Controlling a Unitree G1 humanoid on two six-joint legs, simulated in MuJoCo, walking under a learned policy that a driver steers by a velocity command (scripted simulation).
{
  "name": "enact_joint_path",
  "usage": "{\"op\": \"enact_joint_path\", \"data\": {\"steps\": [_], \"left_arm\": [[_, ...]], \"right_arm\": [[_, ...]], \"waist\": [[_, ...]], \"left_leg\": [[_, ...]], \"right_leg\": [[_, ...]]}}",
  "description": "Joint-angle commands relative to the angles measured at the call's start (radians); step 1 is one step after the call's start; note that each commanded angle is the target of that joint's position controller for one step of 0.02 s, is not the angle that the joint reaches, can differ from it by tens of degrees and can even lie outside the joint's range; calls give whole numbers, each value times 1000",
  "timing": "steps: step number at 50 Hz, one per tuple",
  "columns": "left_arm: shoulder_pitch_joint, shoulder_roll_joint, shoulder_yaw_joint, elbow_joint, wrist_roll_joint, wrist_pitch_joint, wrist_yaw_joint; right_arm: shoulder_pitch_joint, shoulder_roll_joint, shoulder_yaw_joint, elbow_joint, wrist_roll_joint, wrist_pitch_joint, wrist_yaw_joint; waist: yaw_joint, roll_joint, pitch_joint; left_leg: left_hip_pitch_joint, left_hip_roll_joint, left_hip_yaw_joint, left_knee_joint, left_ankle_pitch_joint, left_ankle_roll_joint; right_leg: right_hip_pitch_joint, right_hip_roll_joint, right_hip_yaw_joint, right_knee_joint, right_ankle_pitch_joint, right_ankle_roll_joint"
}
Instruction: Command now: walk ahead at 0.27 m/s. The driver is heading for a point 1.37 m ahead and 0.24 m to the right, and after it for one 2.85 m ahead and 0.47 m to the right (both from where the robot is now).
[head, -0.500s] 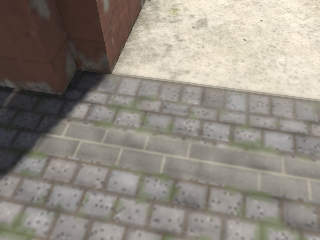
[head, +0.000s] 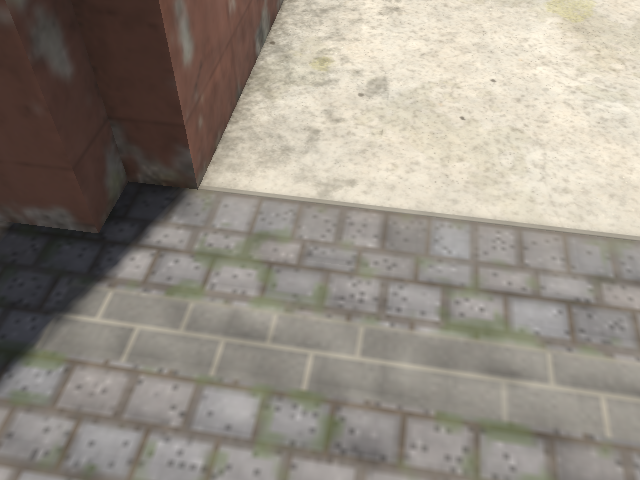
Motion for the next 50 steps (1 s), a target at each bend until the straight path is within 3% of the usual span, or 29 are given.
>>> {"op": "enact_joint_path", "data": {"steps": [1,3,4,5,6,7,9,11,13,16,18,20,21,22,23,24,25,26,27,29,33,36,39,42,45,47,48,49,50], "left_arm": [[27,70,14,-44,-6,-52,-10],[152,82,21,13,-3,-68,-18],[249,153,43,59,-8,-74,-17],[249,211,58,58,-11,-74,-22],[262,166,48,54,3,-75,-23],[279,138,39,57,15,-77,-25],[282,122,32,59,7,-70,-29],[238,87,17,44,7,-58,-25],[173,100,16,17,6,-60,-17],[188,163,35,24,-3,-78,-15],[189,171,42,33,-8,-77,-16],[181,168,42,32,3,-61,-14],[172,147,33,13,20,-58,-12],[307,-34,-13,-8,15,-73,-20],[239,45,5,-3,-15,-102,-28],[129,108,26,-47,-47,-114,-31],[70,116,26,-62,-43,-118,-25],[56,113,35,-60,-26,-111,-17],[91,96,38,-53,-16,-96,-13],[126,58,37,-43,-19,-65,-11],[-9,81,48,-96,-8,-46,-6],[-78,80,50,-116,-9,-56,-19],[-184,57,36,-152,-6,-63,-39],[-278,38,20,-202,-8,-64,-60],[-326,46,16,-256,-11,-64,-86],[-289,77,27,-278,-13,-61,-98],[-212,107,43,-271,-13,-58,-100],[-60,153,72,-237,-16,-57,-96],[122,237,110,-196,-17,-50,-78]], "right_arm": [[-14,-156,-33,-41,-1,-32,0],[-176,-126,-22,-97,9,-41,8],[-239,-72,-9,-131,10,-58,14],[-264,-93,-11,-149,5,-80,19],[-276,-117,-17,-146,3,-87,23],[-260,-104,-15,-144,15,-88,28],[-263,-66,0,-148,26,-83,42],[-294,-44,11,-168,18,-82,59],[-319,-4,30,-184,5,-80,78],[-308,-67,14,-194,7,-65,67],[-245,-119,-8,-187,9,-59,53],[-4,-179,-48,-112,16,-48,38],[172,-221,-65,-64,12,-42,28],[257,-305,-72,-35,-13,-46,31],[230,-223,-49,-29,-7,-53,39],[120,-181,-35,-40,-4,-64,40],[32,-150,-25,-54,-5,-74,43],[-24,-124,-17,-58,-16,-82,47],[-51,-106,-11,-54,-29,-88,49],[-51,-92,-8,-33,-27,-95,48],[25,-144,-18,11,-34,-104,19],[59,-156,-17,19,-34,-102,4],[95,-169,-15,24,-28,-96,-4],[163,-181,-17,44,-22,-79,-6],[189,-198,-24,47,-13,-52,-4],[163,-225,-32,29,-10,-37,-7],[150,-238,-36,19,-11,-28,-11],[133,-236,-35,8,-11,-18,-17],[137,-218,-25,-15,-20,-21,-21]], "waist": [[6,153,77],[88,56,62],[109,-128,45],[105,-218,97],[114,-179,118],[99,-125,124],[89,-81,135],[68,-87,141],[51,-108,135],[15,-136,124],[-37,-158,68],[-158,-150,-78],[-224,-82,-174],[-129,255,-366],[-156,226,-339],[-122,175,-137],[-85,78,-51],[-46,46,-6],[-2,73,-5],[29,99,10],[8,59,71],[-15,40,66],[-57,34,82],[-99,20,108],[-105,33,115],[-66,75,66],[-19,98,6],[66,93,-76],[143,26,-180]], "left_leg": [[54,250,-449,-341,-367,183],[-101,144,-247,-189,-109,106],[-256,11,-28,68,65,23],[-452,-12,50,183,16,-12],[-583,19,19,310,-228,-17],[-679,56,-11,417,-258,-11],[-782,104,-11,445,-167,3],[-661,106,23,335,-30,-5],[-368,66,63,157,173,-19],[-156,24,66,44,246,4],[-69,-2,63,-10,227,39],[240,-34,75,-49,227,85],[531,98,-80,-23,189,123],[779,394,-617,-185,-67,290],[682,409,-834,-376,-209,294],[511,388,-689,-402,-218,249],[341,352,-553,-422,-127,221],[203,311,-439,-440,-25,197],[117,271,-354,-466,21,180],[36,251,-253,-515,41,176],[56,264,-153,-570,98,185],[133,252,-60,-561,194,159],[185,248,21,-568,233,136],[314,279,63,-533,286,130],[431,312,93,-452,401,115],[457,317,128,-327,733,92],[454,311,149,-201,925,79],[399,280,181,1,1010,51],[173,243,184,286,823,7]], "right_leg": [[-192,10,-14,-31,13,-69],[27,-42,57,-202,89,-110],[191,-143,232,-295,153,-143],[298,-282,401,-330,375,-183],[355,-351,449,-329,533,-219],[419,-363,434,-313,614,-227],[474,-338,336,-336,631,-191],[340,-268,222,-398,623,-148],[104,-184,103,-466,577,-122],[52,-200,65,-497,665,-113],[138,-222,44,-379,951,-84],[90,-188,1,-75,1147,-42],[-138,-150,-1,202,896,-17],[-430,49,18,611,49,37],[-523,50,149,770,-77,18],[-616,-6,111,810,-8,-1],[-580,-65,88,768,90,-17],[-523,-103,72,716,152,-18],[-445,-134,83,675,191,-21],[-397,-149,74,620,195,-15],[-557,-152,99,485,353,19],[-607,-121,108,330,514,24],[-589,-105,39,176,599,26],[-635,-98,5,77,571,15],[-653,-79,-40,23,438,-14],[-546,-26,-98,12,330,-50],[-431,16,-128,14,290,-73],[-227,68,-145,-37,325,-106],[96,10,-2,-56,339,-161]]}}
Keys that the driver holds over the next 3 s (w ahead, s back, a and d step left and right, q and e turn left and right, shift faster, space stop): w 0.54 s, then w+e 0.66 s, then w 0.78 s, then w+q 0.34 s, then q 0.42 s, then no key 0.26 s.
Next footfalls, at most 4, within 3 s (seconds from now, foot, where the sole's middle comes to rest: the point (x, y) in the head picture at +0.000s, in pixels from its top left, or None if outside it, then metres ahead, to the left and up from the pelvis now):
0.42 left None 0.30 0.13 -0.76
1.00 right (407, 451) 0.59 -0.14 -0.76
1.50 left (351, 318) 0.92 -0.03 -0.76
2.04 right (475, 263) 1.10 -0.36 -0.76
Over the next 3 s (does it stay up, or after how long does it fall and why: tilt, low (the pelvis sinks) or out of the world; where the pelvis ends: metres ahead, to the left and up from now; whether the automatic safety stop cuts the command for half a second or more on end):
stays up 1.32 -0.30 0.01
